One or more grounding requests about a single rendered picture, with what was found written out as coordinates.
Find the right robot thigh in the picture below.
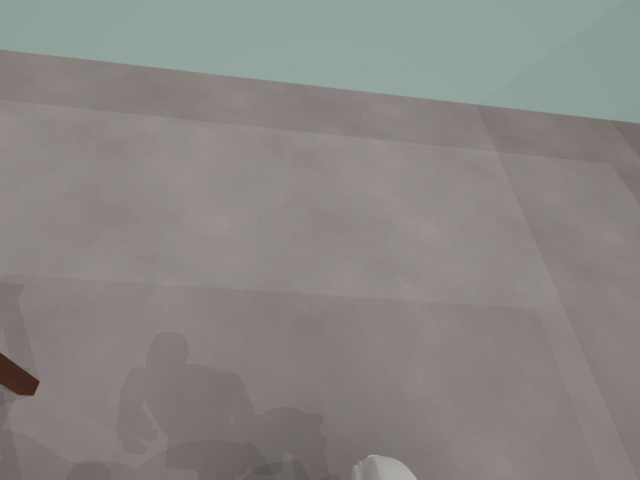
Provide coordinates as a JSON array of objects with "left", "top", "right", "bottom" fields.
[{"left": 352, "top": 456, "right": 417, "bottom": 480}]

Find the table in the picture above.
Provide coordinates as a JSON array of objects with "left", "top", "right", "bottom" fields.
[{"left": 0, "top": 353, "right": 40, "bottom": 396}]

